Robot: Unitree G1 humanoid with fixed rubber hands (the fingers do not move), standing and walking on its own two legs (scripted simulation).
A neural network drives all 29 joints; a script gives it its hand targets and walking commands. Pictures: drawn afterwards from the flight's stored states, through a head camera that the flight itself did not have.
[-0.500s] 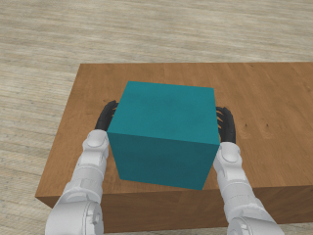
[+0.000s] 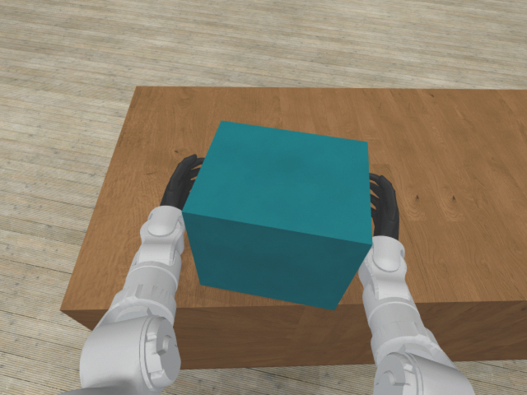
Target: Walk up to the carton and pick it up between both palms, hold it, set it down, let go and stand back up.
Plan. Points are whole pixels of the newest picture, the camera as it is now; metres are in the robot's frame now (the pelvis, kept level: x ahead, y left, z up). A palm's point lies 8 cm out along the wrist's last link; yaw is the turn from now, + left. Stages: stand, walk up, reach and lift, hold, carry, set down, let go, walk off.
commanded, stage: set down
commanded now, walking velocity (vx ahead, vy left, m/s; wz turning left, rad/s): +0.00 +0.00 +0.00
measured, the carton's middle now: (279, 217) +0.39 -0.03 +0.01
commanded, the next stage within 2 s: none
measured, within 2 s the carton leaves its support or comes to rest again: neither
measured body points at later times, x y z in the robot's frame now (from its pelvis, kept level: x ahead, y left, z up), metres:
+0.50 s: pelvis -0.01 +0.00 +0.00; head +0.05 +0.02 +0.44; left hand +0.41 +0.14 +0.04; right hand +0.35 -0.19 +0.03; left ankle -0.03 +0.10 -0.75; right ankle +0.02 -0.12 -0.75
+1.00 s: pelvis +0.00 +0.00 -0.02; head +0.07 +0.02 +0.43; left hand +0.43 +0.14 +0.00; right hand +0.36 -0.20 -0.01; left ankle -0.03 +0.10 -0.75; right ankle +0.02 -0.12 -0.75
